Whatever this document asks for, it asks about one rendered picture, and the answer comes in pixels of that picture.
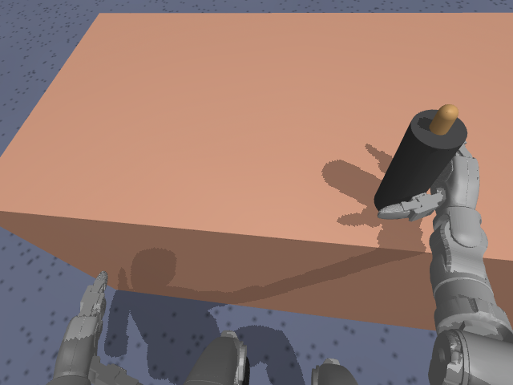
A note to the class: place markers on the left robot hand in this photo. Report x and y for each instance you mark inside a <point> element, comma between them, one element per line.
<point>78,351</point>

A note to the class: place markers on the right robot hand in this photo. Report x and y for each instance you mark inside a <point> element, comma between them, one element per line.
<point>457,185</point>

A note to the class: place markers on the bottle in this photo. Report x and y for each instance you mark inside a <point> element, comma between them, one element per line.
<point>430,142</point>

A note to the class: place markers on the right robot arm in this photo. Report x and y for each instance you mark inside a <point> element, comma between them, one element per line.
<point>474,344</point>

